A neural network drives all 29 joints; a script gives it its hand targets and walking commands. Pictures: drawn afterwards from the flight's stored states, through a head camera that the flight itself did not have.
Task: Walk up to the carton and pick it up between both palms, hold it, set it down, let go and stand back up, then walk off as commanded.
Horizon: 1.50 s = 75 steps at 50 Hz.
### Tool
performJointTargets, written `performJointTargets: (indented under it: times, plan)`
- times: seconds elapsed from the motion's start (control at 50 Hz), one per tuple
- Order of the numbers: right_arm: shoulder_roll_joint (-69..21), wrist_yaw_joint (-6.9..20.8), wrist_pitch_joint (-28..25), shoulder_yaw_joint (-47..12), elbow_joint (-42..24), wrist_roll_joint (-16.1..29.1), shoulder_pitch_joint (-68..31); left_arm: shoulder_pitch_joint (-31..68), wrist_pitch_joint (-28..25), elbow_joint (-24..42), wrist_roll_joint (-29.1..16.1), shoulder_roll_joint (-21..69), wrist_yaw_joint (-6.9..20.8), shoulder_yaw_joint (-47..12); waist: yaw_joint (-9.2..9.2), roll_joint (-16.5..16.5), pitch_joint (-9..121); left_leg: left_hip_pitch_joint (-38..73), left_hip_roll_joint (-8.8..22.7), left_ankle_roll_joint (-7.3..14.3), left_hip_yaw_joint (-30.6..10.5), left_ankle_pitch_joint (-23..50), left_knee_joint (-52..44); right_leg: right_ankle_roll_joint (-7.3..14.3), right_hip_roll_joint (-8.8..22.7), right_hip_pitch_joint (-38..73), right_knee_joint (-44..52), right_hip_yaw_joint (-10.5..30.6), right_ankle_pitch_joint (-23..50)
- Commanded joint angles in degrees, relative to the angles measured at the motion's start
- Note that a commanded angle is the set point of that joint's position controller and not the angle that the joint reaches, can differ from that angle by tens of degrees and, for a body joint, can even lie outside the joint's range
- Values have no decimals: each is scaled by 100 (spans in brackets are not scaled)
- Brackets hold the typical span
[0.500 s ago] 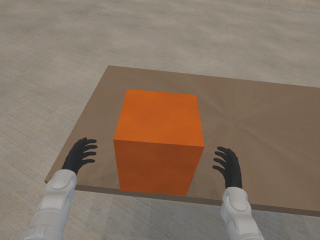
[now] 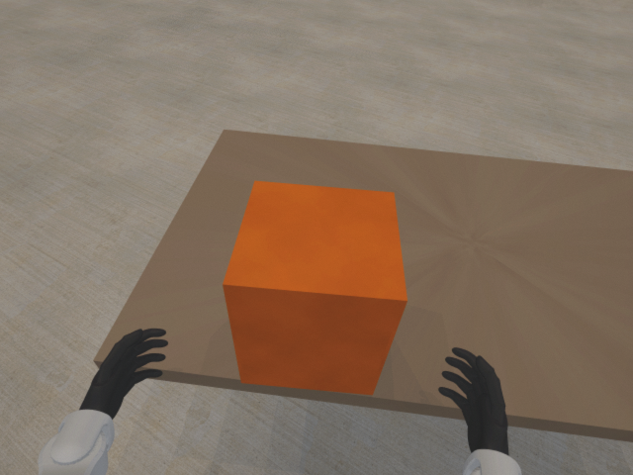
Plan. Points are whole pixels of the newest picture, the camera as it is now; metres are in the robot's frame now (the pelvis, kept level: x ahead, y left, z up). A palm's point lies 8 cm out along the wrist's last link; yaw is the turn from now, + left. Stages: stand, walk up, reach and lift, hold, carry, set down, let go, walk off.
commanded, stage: set down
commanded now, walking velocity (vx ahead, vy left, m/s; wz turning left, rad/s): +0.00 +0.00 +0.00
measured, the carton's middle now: (315, 290) +0.39 +0.02 +0.01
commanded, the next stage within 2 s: let go in 1.66 s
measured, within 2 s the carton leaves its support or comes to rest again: neither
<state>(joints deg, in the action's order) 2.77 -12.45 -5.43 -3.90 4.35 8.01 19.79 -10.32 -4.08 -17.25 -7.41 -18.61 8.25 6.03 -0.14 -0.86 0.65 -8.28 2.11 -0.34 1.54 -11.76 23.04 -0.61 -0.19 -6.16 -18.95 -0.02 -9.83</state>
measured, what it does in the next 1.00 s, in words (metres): stands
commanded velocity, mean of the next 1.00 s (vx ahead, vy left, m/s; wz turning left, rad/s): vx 0.00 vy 0.00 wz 0.00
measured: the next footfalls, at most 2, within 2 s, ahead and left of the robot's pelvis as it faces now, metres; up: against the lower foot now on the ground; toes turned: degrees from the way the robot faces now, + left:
none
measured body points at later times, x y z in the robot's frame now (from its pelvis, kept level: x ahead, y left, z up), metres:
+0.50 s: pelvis +0.02 -0.01 +0.00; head +0.01 +0.00 +0.45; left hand +0.22 +0.26 -0.01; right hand +0.21 -0.19 -0.01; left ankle +0.01 +0.12 -0.75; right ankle +0.01 -0.13 -0.75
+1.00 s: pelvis +0.02 -0.01 +0.00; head +0.02 +0.00 +0.45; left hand +0.20 +0.25 -0.03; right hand +0.19 -0.20 -0.04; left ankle +0.01 +0.12 -0.75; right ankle +0.01 -0.13 -0.75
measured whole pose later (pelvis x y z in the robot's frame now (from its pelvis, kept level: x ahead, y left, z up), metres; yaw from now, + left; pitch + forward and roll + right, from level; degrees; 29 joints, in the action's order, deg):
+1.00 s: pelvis +0.02 -0.01 +0.00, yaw +0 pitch -2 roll +0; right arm 5.6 -6.7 -9.8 -2.9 17.4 8.0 21.8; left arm -17.1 2.1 -16.1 -7.4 -16.4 7.5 6.0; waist -0.7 0.0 -1.2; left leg -5.7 2.2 -1.1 1.6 -12.1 20.0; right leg -0.1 -0.3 -4.5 -18.1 0.0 -11.3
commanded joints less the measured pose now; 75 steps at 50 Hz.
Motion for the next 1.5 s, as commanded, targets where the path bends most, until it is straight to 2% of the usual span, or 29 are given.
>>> performJointTargets:
  times: [0.0,0.16,0.24,0.3,0.36,0.48,0.6,0.72,0.9,1.02,1.48]
  plan:
    - [43,14,-88,-58,-999,-13,138,-103,-75,1666,-687,-861,76,-262,-346,476,-508,460,-35,-212,68,646,-571,340,-76,238,505,191,-335]
    - [207,237,-40,254,-804,-217,-149,31,-157,1591,-641,-799,-120,-410,-268,676,-492,-290,113,-80,6,-323,-924,304,-162,650,197,123,-604]
    - [310,294,-34,335,-483,-259,-180,-48,-119,1275,-534,-656,-119,-448,-210,719,-574,-470,148,-51,-3,-344,-1001,279,-215,877,112,125,-469]
    - [346,331,-61,354,-339,-298,-131,-161,-56,1118,-480,-592,-98,-455,-202,638,-580,-218,85,-107,34,13,-927,300,-187,744,209,137,-403]
    - [351,366,-178,345,-335,-329,-23,-350,-10,1093,-488,-552,-83,-469,-190,483,-455,293,-36,-210,93,680,-726,329,-130,431,374,150,-254]
    - [475,424,-421,214,-36,-345,308,-744,46,907,-280,-452,-11,-357,-138,356,-308,858,-149,-307,125,1815,-451,279,-151,305,464,112,351]
    - [568,469,-617,112,284,-337,442,-890,69,832,-35,-426,45,-228,-115,328,-220,1178,-216,-360,128,2401,-341,201,-167,319,497,91,835]
    - [641,567,-687,158,568,-395,279,-790,153,781,79,-385,-27,-214,-169,387,-274,1159,-206,-373,168,2246,-408,215,-177,239,521,48,664]
    - [784,693,-562,371,798,-538,-83,-554,513,537,143,-296,-161,-336,-204,388,-572,908,-165,-336,259,1445,-629,263,-179,90,558,-25,43]
    - [898,818,-473,522,988,-623,-251,-445,718,460,230,-207,-287,-428,-182,431,-611,811,-118,-330,293,1097,-724,274,-214,18,506,-95,-126]
    - [1253,1155,-637,656,2339,-897,-865,-199,1088,-333,657,148,-517,-488,-98,258,-453,1049,-190,-335,380,1516,-402,309,-259,-380,396,-298,162]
